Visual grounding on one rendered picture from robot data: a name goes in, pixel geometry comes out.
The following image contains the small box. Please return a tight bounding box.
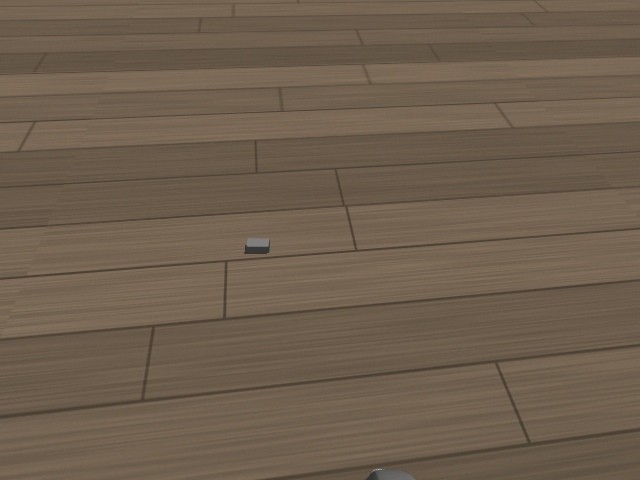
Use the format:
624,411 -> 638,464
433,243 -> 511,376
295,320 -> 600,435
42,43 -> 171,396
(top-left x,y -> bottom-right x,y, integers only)
247,238 -> 270,253

